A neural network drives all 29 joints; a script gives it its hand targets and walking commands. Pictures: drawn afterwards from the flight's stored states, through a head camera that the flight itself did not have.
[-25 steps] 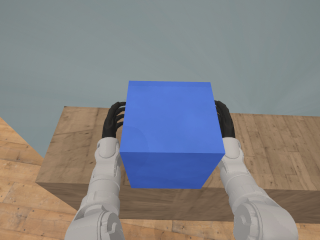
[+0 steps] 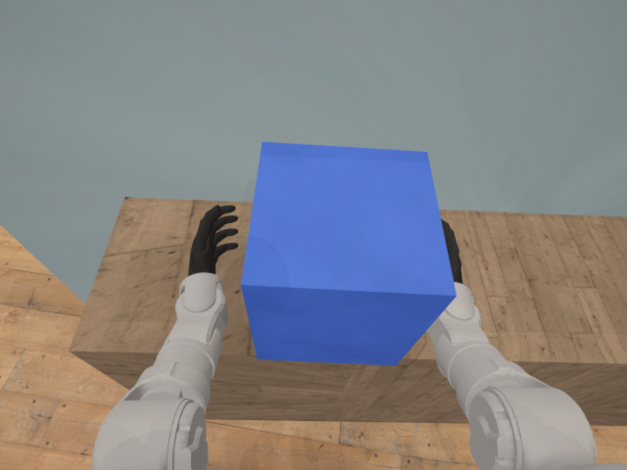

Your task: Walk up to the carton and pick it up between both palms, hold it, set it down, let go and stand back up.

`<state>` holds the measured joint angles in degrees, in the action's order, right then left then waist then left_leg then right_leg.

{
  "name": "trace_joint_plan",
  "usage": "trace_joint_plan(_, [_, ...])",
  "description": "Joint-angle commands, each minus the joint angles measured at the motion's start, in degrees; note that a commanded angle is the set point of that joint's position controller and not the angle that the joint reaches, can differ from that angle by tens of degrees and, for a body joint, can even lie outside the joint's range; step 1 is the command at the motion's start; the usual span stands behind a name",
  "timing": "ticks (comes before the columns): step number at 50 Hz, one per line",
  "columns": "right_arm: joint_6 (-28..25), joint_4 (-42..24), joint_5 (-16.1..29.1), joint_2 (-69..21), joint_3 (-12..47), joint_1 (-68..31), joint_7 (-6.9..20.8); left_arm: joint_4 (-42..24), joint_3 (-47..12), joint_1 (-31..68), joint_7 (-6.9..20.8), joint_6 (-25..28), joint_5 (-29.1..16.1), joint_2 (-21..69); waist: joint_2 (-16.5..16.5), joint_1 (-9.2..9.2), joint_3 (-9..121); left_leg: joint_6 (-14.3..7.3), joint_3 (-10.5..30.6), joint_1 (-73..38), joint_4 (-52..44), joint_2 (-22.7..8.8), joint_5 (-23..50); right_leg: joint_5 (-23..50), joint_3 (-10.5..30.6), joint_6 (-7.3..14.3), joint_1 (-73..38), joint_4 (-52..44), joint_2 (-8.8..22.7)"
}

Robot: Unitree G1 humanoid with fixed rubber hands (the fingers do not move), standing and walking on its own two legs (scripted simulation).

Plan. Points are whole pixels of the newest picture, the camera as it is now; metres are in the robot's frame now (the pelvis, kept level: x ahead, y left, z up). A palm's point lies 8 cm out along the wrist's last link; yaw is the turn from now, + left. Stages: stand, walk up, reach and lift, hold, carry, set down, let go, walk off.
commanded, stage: set down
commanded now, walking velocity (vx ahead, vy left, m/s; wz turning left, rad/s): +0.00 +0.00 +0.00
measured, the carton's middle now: (335, 264) +0.39 -0.02 +0.00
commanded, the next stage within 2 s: none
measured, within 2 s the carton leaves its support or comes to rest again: neither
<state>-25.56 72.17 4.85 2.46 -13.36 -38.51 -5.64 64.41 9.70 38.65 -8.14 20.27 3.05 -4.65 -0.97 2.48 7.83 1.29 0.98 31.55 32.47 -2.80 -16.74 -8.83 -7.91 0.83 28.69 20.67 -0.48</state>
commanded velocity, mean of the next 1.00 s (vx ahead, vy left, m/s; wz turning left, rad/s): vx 0.00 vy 0.00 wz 0.00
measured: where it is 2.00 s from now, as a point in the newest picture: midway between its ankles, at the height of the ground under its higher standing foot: outside the picture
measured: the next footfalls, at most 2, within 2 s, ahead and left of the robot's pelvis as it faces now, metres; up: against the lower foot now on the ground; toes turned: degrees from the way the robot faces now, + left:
none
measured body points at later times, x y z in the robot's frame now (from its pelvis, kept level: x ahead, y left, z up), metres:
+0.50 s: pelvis -0.03 +0.00 +0.00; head +0.02 +0.03 +0.44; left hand +0.41 +0.17 +0.05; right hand +0.39 -0.23 +0.07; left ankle -0.04 +0.11 -0.74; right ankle -0.01 -0.12 -0.74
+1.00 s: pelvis -0.05 -0.03 +0.00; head -0.02 -0.02 +0.45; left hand +0.41 +0.18 +0.13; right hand +0.40 -0.24 +0.14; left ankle -0.04 +0.11 -0.74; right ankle -0.01 -0.12 -0.74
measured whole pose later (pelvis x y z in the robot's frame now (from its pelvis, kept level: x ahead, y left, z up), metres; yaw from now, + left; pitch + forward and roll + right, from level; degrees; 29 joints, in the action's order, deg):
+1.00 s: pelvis -0.05 -0.03 +0.00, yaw +0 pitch +13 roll -1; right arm 1.9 62.9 23.1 17.2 -0.2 -53.6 -2.9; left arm 67.4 -2.2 55.4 -2.7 -2.6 -16.7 -19.6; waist 0.2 2.4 11.4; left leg 1.6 0.9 29.9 29.4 -3.1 -12.8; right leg -7.3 -7.9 1.8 30.2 24.1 -0.6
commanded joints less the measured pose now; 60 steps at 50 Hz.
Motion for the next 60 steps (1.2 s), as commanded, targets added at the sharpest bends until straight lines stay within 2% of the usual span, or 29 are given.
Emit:
trace_joint_plan(1, [-2.34,3.50,4.33,15.94,8.03,-26.22,1.71,1.48,-7.42,26.94,-0.43,2.84,-4.93,-4.96,13.75,-2.90,34.11,7.91,-2.99,-15.11,5.03,0.18,46.48,17.81,3.72,3.14,-3.52,6.16,-3.36])
trace_joint_plan(2, [-2.34,1.16,3.27,18.26,6.72,-26.91,1.96,-1.27,-7.13,29.41,-0.16,2.57,-5.07,-6.39,13.25,-1.66,34.88,7.48,-2.81,-16.65,4.90,0.34,44.68,15.54,3.12,3.22,-2.12,5.19,-3.55])
trace_joint_plan(4, [-1.87,0.14,6.77,20.82,10.15,-30.74,3.02,0.12,-7.78,28.94,-0.39,1.77,-8.23,-5.99,12.60,-3.88,38.00,8.20,-2.22,-20.45,6.24,-0.10,50.28,16.97,3.07,3.01,-0.33,6.41,-4.03])
trace_joint_plan(5, [-2.13,-0.67,7.83,22.28,9.96,-30.04,3.40,-1.99,-10.75,29.99,-0.33,1.28,-8.57,-6.23,12.96,-2.01,39.45,9.48,-2.04,-21.92,6.23,-1.00,53.40,16.12,2.60,3.52,0.10,5.07,-4.17])
trace_joint_plan(7, [-1.17,8.63,9.03,20.76,12.25,-28.25,4.10,4.43,-10.22,26.86,0.41,0.71,-8.27,-5.04,11.31,-3.26,29.14,8.71,-2.23,-19.32,5.60,-1.15,50.65,13.33,3.35,4.03,1.70,3.87,-4.02])
trace_joint_plan(10, [-1.87,0.96,13.27,25.51,13.62,-33.51,5.40,-3.11,-10.31,32.62,-0.11,0.63,-9.27,-8.05,13.82,-3.67,36.85,9.45,-0.38,-22.68,5.51,-1.20,51.78,14.47,2.79,3.29,1.84,5.21,-4.68])
trace_joint_plan(12, [-0.44,5.93,14.12,24.77,14.20,-32.32,6.42,-2.33,-12.44,30.46,-0.22,-0.62,-9.88,-6.74,15.57,-3.91,35.85,10.14,0.25,-25.41,5.55,-2.63,58.35,12.70,3.73,3.25,5.76,4.46,-4.04])
trace_joint_plan(16, [2.33,-0.47,16.76,28.49,16.13,-37.37,7.57,-0.99,-12.34,35.92,-0.08,-2.59,-11.87,-10.19,13.12,-4.82,33.64,8.25,-0.78,-21.11,2.56,-0.76,42.45,10.75,3.32,2.45,3.28,5.25,-4.08])
trace_joint_plan(17, [3.08,-2.71,16.98,29.64,15.95,-35.54,7.51,-5.67,-12.83,34.92,0.13,-3.44,-12.81,-11.53,12.02,-3.22,36.70,8.90,0.28,-22.65,2.44,-1.49,44.96,12.31,3.36,1.76,0.89,5.95,-4.23])
trace_joint_plan(18, [4.50,0.46,16.64,27.38,17.42,-36.11,7.83,-0.20,-12.36,35.38,0.16,-3.60,-11.60,-11.05,12.23,-4.92,31.73,8.13,-0.15,-19.75,1.89,-1.00,40.23,8.42,3.72,2.45,2.20,5.67,-3.82])
trace_joint_plan(20, [5.99,-1.78,17.81,29.80,16.30,-37.16,7.98,-10.83,-12.50,38.47,0.34,-4.43,-13.56,-12.97,12.76,-4.18,35.13,8.22,-0.45,-23.98,0.68,-0.94,40.26,11.34,3.43,1.83,-0.05,5.80,-4.22])
trace_joint_plan(22, [7.89,-0.47,18.00,29.31,18.10,-38.45,8.11,-1.66,-12.17,37.47,0.86,-6.51,-13.59,-13.42,11.98,-5.05,29.53,7.37,-0.42,-19.52,1.03,-0.83,38.89,8.33,4.28,1.35,1.34,5.96,-3.42])
trace_joint_plan(28, [14.37,-9.69,19.28,30.72,17.84,-39.94,7.66,-9.24,-13.77,40.00,1.90,-11.56,-17.35,-16.56,8.54,-3.55,34.17,5.85,-0.94,-19.94,-1.94,0.07,31.19,11.92,4.06,0.87,-5.69,5.40,-3.16])
trace_joint_plan(29, [15.57,-8.86,20.45,28.43,20.23,-41.77,7.65,-5.30,-12.53,42.01,2.27,-12.48,-17.15,-17.61,7.83,-5.72,31.04,5.05,-1.59,-17.14,-1.41,0.51,29.39,10.65,4.80,0.82,-5.58,5.17,-2.84])
trace_joint_plan(31, [17.01,-8.91,19.18,28.69,19.13,-43.22,6.63,-1.71,-12.98,42.17,3.44,-13.83,-18.12,-18.28,3.99,-4.04,28.89,3.91,-2.51,-13.49,-3.20,1.50,23.09,8.13,5.50,-0.03,-8.33,4.58,-2.12])
trace_joint_plan(32, [17.28,-14.73,19.64,29.78,18.55,-42.00,6.54,-10.92,-13.34,43.96,3.19,-14.42,-18.93,-19.69,5.13,-3.70,32.93,4.14,-2.18,-15.65,-3.75,1.21,24.29,9.95,5.05,-0.17,-10.78,4.30,-2.14])
trace_joint_plan(34, [19.43,-12.35,19.26,26.13,18.38,-44.82,5.76,-3.75,-13.23,45.38,3.66,-14.74,-20.38,-20.95,3.30,-4.64,28.24,2.28,-2.74,-9.45,-4.06,2.12,17.76,6.11,6.34,-1.06,-10.68,4.72,-1.12])
trace_joint_plan(35, [20.04,-12.83,18.08,27.23,17.28,-43.78,5.51,-6.05,-14.76,47.19,4.07,-15.11,-21.09,-21.08,3.19,-2.29,28.66,2.07,-2.62,-10.01,-5.17,2.75,16.50,6.50,5.41,-1.16,-12.10,4.63,-1.00])
trace_joint_plan(42, [25.62,-19.63,18.65,25.63,18.62,-48.28,3.40,-6.40,-10.25,47.31,5.28,-20.34,-21.38,-24.87,-1.68,-4.24,30.31,0.00,-3.28,-2.72,-7.43,4.80,13.83,15.47,7.93,-3.47,-25.19,5.21,0.60])
trace_joint_plan(45, [26.82,-19.38,17.13,24.47,17.01,-46.44,2.15,-8.01,-10.24,49.52,5.99,-20.78,-21.06,-26.45,-2.08,-1.89,32.49,-0.48,-3.70,-2.89,-8.69,5.22,13.51,16.30,8.16,-3.98,-28.30,4.52,0.69])
trace_joint_plan(46, [27.00,-18.44,17.12,23.82,16.42,-46.02,2.04,-7.77,-9.30,45.99,6.07,-21.19,-20.67,-25.60,1.70,-2.95,30.54,-0.06,-3.63,-3.79,-8.64,4.96,14.89,16.96,7.81,-3.88,-26.72,4.69,0.79])
trace_joint_plan(50, [28.05,-22.39,19.48,24.19,18.10,-47.79,1.56,-13.61,-7.94,48.25,5.78,-22.62,-20.92,-26.71,1.54,-4.96,34.12,0.76,-3.53,-8.39,-7.88,5.00,19.45,18.34,7.54,-3.70,-27.73,4.34,-0.22])
trace_joint_plan(52, [29.18,-20.81,18.62,22.71,18.20,-44.17,1.51,-9.09,-9.96,43.55,6.00,-24.23,-20.57,-23.77,-0.64,-2.86,30.45,0.01,-2.62,-8.24,-9.46,4.78,15.78,15.66,7.21,-3.83,-27.17,3.07,-0.02])
trace_joint_plan(53, [28.78,-24.26,18.05,24.13,17.77,-43.10,1.19,-14.56,-7.51,42.78,6.16,-24.29,-19.51,-25.09,-0.24,-3.91,31.99,0.14,-3.04,-9.67,-8.98,5.06,19.10,19.49,7.35,-3.43,-29.96,3.31,-0.03])
trace_joint_plan(54, [31.15,-21.32,17.02,24.97,16.24,-59.08,1.17,-6.39,-10.57,59.75,6.26,-25.19,-23.55,-28.98,-2.27,-1.86,30.47,-1.47,-3.96,-1.21,-9.67,5.56,9.01,11.43,8.11,-4.42,-27.00,4.07,0.87])
trace_joint_plan(55, [31.03,-23.09,16.53,21.05,17.67,-41.87,0.81,-12.65,-8.09,44.87,6.30,-23.86,-21.56,-27.73,-2.70,-2.84,31.14,-1.69,-3.39,-4.11,-10.72,5.66,12.29,13.99,7.87,-4.24,-31.82,3.13,0.91])
trace_joint_plan(56, [30.67,-23.91,17.17,22.06,17.69,-43.03,0.26,-11.23,-8.79,43.73,6.48,-24.76,-20.79,-27.15,-2.53,-2.27,31.85,-1.02,-3.35,-4.05,-9.97,5.80,14.47,20.29,8.95,-4.51,-33.68,4.01,1.71])
trace_joint_plan(59, [32.99,-23.80,17.08,23.20,16.14,-53.32,0.38,-12.78,-8.71,56.22,6.38,-26.51,-21.77,-29.28,-0.18,-1.83,35.01,-0.64,-3.30,-5.45,-10.21,5.55,14.55,16.48,7.03,-4.22,-30.07,3.32,-0.49])
trace_joint_plan(60, [32.54,-21.43,16.48,20.39,17.96,-34.53,0.07,-10.91,-8.82,34.97,6.94,-27.28,-19.07,-22.42,-2.25,-0.86,27.58,-0.35,-2.04,-8.91,-10.65,5.12,19.15,21.77,7.21,-4.37,-33.67,2.50,-0.17])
